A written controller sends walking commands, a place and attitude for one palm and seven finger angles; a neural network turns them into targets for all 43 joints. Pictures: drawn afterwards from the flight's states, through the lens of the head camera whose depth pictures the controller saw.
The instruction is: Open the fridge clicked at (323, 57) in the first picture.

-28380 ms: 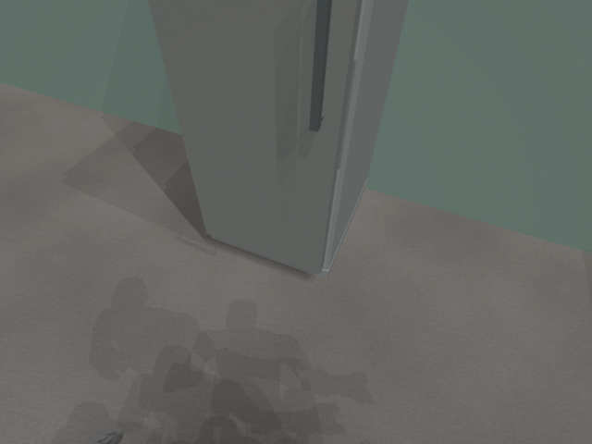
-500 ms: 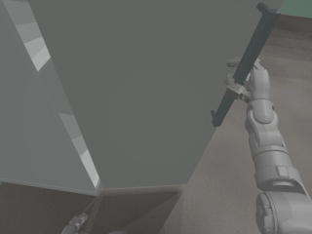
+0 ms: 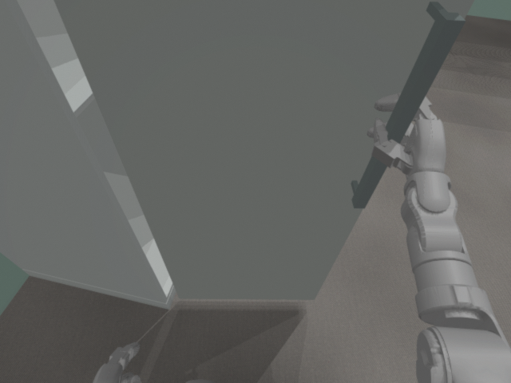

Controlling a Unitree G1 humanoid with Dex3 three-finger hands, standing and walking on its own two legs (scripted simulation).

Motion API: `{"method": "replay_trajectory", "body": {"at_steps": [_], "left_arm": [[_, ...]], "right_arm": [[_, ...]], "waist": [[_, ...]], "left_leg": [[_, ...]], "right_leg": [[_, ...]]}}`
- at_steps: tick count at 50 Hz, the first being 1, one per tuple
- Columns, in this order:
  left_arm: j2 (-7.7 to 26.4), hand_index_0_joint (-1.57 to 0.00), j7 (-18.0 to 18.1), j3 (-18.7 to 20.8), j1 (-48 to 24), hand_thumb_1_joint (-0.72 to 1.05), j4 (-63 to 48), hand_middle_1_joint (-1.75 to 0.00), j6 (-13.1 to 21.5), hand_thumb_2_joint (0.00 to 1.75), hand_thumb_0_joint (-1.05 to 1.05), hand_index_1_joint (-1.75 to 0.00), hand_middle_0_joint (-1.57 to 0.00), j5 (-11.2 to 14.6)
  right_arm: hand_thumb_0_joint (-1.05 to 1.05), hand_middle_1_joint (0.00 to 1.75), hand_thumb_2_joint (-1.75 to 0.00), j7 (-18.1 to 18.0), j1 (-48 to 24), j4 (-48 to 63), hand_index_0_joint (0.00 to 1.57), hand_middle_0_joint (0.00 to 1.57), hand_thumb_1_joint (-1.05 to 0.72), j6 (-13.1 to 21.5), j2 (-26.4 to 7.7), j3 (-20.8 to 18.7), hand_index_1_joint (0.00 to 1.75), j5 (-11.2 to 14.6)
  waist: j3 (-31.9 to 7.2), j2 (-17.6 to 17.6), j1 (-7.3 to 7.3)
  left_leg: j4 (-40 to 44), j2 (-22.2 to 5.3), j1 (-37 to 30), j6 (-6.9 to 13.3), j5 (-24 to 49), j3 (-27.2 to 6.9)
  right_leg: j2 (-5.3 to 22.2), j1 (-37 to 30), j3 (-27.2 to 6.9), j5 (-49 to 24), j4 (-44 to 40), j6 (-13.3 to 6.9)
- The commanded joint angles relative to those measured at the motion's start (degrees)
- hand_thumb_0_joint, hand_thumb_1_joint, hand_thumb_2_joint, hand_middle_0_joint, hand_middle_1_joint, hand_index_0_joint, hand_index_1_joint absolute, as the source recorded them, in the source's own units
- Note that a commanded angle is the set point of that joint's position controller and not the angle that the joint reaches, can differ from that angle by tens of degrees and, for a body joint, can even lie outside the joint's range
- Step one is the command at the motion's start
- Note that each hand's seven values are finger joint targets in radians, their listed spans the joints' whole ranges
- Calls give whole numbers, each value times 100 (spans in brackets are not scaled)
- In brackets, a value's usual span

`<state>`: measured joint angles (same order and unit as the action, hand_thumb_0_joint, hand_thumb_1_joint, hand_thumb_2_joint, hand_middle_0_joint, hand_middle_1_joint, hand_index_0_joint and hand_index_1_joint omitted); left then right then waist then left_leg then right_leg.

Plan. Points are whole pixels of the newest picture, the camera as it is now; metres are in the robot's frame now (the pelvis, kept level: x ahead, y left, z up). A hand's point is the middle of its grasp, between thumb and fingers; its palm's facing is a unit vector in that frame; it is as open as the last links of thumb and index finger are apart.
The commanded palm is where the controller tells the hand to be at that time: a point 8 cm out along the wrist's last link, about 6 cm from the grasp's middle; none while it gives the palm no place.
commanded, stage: loosen the grip on the handle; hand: right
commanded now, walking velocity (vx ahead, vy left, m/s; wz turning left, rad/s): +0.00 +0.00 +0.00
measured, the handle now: (388, 128) +0.47 -0.15 +0.17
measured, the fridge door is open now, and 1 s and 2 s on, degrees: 77 74 74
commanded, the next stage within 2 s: slip the hand off the handle in 0.64 s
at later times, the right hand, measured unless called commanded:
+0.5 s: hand (382, 150) +0.44 -0.14 +0.15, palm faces +0.05 +0.98 -0.16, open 13.1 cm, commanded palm +0.41 -0.19 +0.16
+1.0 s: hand (394, 149) +0.45 -0.16 +0.14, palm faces +0.07 +0.98 -0.16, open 14.6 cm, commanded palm +0.42 -0.23 +0.15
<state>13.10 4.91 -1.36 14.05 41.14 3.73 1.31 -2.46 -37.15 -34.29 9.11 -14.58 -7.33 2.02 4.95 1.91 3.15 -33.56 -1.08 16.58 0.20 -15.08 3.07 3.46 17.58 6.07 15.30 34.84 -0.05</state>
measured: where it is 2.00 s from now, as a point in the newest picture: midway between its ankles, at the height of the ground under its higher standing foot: outside the picture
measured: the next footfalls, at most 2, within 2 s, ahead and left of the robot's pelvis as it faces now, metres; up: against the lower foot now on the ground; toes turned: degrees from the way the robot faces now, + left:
none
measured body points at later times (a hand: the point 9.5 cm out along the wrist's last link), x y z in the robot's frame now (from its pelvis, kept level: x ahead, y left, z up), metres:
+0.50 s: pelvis +0.00 +0.00 +0.00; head +0.02 +0.00 +0.45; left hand +0.09 +0.26 -0.11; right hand +0.43 -0.19 +0.16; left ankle +0.03 +0.12 -0.73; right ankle +0.04 -0.11 -0.73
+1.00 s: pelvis +0.02 +0.01 +0.00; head +0.05 +0.01 +0.45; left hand +0.13 +0.27 -0.11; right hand +0.44 -0.22 +0.15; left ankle +0.03 +0.12 -0.73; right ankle +0.04 -0.11 -0.73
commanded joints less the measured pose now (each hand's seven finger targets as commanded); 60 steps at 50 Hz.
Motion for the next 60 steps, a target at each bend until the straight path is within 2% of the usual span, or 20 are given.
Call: {"method": "replay_trajectory", "body": {"at_steps": [1,2,3,4,5,6,7,10,11,15,16,19,22,23,28,31,36,37,49,60], "left_arm": [[792,-20,163,285,-275,90,-614,-30,184,90,0,-30,-20,-7],[789,-20,151,254,-304,90,-650,-30,186,90,0,-30,-20,-23],[789,-20,-30,658,-246,90,-891,-30,431,90,0,-30,-20,-103],[890,-20,-175,393,90,90,-676,-30,804,90,0,-30,-20,-121],[911,-20,-220,539,384,90,-568,-30,780,90,0,-30,-20,39],[971,-20,-269,469,280,90,-574,-30,803,90,0,-30,-20,2],[924,-20,-328,388,266,90,-601,-30,734,90,0,-30,-20,-55],[865,-20,-425,381,56,90,-831,-30,755,90,0,-30,-20,-49],[923,-20,-442,418,79,90,-866,-30,746,90,0,-30,-20,-40],[964,-20,-451,381,-6,90,-1027,-30,762,90,0,-30,-20,22],[980,-20,-443,388,11,90,-1009,-30,750,90,0,-30,-20,35],[983,-20,-403,366,78,90,-1015,-30,764,90,0,-30,-20,73],[1019,-20,-337,385,123,90,-992,-30,753,90,0,-30,-20,85],[1062,-20,-280,374,199,90,-863,-30,716,90,0,-30,-20,73],[951,-20,-281,417,305,90,-773,-30,718,90,0,-30,-20,30],[987,-20,-277,434,325,90,-728,-30,675,90,0,-30,-20,31],[971,-20,-281,423,323,90,-723,-30,593,90,0,-30,-20,31],[993,-20,-273,437,475,90,-592,-30,548,90,0,-30,-20,19],[985,-20,-262,379,408,90,-905,-30,241,90,0,-30,-20,57],[1060,-20,-199,406,550,90,-904,-30,162,90,0,-30,-20,108]], "right_arm": [[0,140,-90,-132,-2310,814,45,45,-90,261,-1341,-393,140,56],[0,140,-90,-125,-2322,767,45,45,-90,296,-1190,-331,140,52],[0,140,-90,0,-5765,1422,45,45,-90,381,-3380,-1546,140,-628],[0,140,-84,264,-4575,-845,45,45,-78,8,-1783,-670,140,-618],[0,140,-78,396,-3266,-813,45,45,-66,-15,-1056,-844,140,-268],[0,140,-73,475,-2870,-807,45,45,-54,87,-1087,-897,140,-105],[0,140,-67,425,-2859,-274,45,45,-42,317,-1109,-962,140,137],[0,140,-49,241,-3169,-76,45,45,-5,867,-492,-94,140,-117],[0,140,-43,164,-2995,-235,45,45,7,992,-633,-219,140,-187],[0,137,-20,127,-3083,-145,42,42,55,1289,-863,-166,137,-209],[0,135,-20,112,-3117,-76,41,41,55,1294,-968,-228,135,-217],[0,130,-20,151,-2984,-39,37,37,55,1159,-836,-10,130,-145],[0,125,-20,200,-2849,283,33,33,55,1095,-1103,-286,125,44],[0,123,-20,192,-3257,162,32,32,55,1110,-1566,-543,123,30],[0,115,-20,292,-3021,678,25,25,55,1340,-1297,-430,115,119],[0,115,-20,331,-2710,623,25,25,55,1321,-1360,-547,115,208],[0,115,-20,354,-2755,803,25,25,55,1285,-1385,-510,115,193],[0,115,-20,354,-2195,-182,25,25,55,1227,-1515,-750,115,141],[0,115,-20,775,-2430,-46,25,25,55,1435,-2093,-1093,115,248],[0,115,-20,1510,-2567,71,25,25,55,1500,-2164,-1008,115,505]], "waist": [[-1867,-809,-250],[-1940,-541,-279],[-1604,-1605,-505],[-3467,-1770,341],[-3366,-1383,-21],[-3163,555,-218],[-2999,1065,-308],[-2061,-145,15],[-1846,-629,55],[-2064,-243,-56],[-2074,-9,-45],[-2021,-368,11],[-2342,-480,-64],[-2220,-598,42],[-2866,19,-83],[-2597,-404,-37],[-2575,-258,-24],[-2118,-644,7],[-2595,-378,-125],[-2686,41,28]], "left_leg": [[886,-915,-583,181,1189,-900],[688,-677,-519,63,958,-627],[1173,-441,-827,22,1980,-912],[36,88,-807,249,2829,-120],[-11,50,-73,198,2057,106],[74,-62,406,219,1455,53],[295,-1,560,185,1026,30],[369,77,840,188,455,-38],[372,74,848,183,286,-15],[302,83,832,203,-209,-166],[294,69,833,215,-175,-180],[432,98,697,176,-139,-208],[533,113,295,147,104,-275],[569,105,315,106,90,-307],[432,145,33,142,897,-293],[458,159,-55,103,1177,-256],[482,148,-71,74,1211,-268],[489,148,133,50,1177,-268],[296,110,-122,36,1445,-365],[198,191,283,92,1442,-269]], "right_leg": [[190,-712,-464,-650,-578,5],[405,-855,-603,-1056,-768,-70],[374,-634,-254,-1041,-421,-242],[-286,-660,-401,-2113,-1103,-229],[-148,-1021,-552,-2347,-716,-65],[-137,-1648,-492,-2606,-617,193],[-97,-1930,-623,-2343,-663,286],[-70,-921,-623,-685,-701,2],[-39,-650,-670,-366,-710,-53],[-148,-388,-573,467,-741,-85],[-149,-455,-568,429,-720,-83],[-183,-304,-484,329,-695,-133],[-211,-349,-383,-81,-647,-164],[-215,-209,-367,-54,-603,-177],[-255,-663,-342,-882,-482,-159],[-265,-451,-342,-1030,-461,-194],[-306,-429,-337,-970,-476,-203],[-306,-114,-319,-856,-409,-197],[-362,53,-289,-905,-256,-211],[-317,-235,-410,-1106,-93,-208]]}}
